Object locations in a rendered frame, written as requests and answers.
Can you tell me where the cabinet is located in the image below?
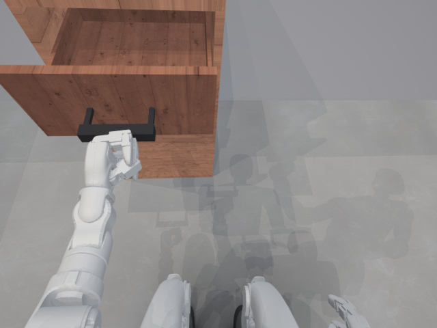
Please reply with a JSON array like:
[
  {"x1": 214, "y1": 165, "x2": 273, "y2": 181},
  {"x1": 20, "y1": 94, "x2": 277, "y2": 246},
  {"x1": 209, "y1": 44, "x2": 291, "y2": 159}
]
[{"x1": 4, "y1": 0, "x2": 226, "y2": 179}]

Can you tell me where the robot left hand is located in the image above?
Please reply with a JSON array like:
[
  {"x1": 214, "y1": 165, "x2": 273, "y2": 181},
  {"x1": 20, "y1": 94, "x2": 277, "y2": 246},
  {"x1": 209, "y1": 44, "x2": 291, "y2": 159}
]
[{"x1": 84, "y1": 130, "x2": 142, "y2": 191}]

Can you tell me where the right robot shin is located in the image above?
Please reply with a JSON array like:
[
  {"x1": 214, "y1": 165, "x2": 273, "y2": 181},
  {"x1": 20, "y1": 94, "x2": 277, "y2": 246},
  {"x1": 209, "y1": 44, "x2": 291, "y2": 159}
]
[{"x1": 241, "y1": 277, "x2": 266, "y2": 328}]

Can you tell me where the drawer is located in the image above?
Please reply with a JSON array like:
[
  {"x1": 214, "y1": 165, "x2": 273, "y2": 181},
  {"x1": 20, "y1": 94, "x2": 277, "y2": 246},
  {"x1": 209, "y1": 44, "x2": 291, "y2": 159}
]
[{"x1": 0, "y1": 8, "x2": 217, "y2": 136}]

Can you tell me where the robot left upper arm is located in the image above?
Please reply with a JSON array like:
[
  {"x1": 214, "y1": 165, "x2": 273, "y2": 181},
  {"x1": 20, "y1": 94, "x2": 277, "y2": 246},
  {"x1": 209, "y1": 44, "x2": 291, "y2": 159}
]
[{"x1": 28, "y1": 305, "x2": 102, "y2": 328}]

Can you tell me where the handle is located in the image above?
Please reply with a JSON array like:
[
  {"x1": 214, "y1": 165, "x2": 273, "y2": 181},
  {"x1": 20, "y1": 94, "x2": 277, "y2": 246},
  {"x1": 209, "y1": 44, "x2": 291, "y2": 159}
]
[{"x1": 77, "y1": 107, "x2": 156, "y2": 142}]

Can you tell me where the robot right hand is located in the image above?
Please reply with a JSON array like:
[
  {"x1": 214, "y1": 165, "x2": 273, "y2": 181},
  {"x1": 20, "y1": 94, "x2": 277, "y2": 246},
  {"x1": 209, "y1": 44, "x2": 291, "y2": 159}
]
[{"x1": 327, "y1": 295, "x2": 371, "y2": 328}]

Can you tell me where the left robot forearm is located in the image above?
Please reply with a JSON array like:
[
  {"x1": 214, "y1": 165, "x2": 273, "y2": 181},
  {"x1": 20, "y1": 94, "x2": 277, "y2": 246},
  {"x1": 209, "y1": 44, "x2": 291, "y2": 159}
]
[{"x1": 25, "y1": 186, "x2": 117, "y2": 328}]

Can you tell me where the robot right thigh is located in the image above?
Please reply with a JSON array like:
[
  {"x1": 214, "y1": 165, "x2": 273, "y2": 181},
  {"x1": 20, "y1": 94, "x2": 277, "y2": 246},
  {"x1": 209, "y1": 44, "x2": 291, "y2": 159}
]
[{"x1": 242, "y1": 282, "x2": 299, "y2": 328}]

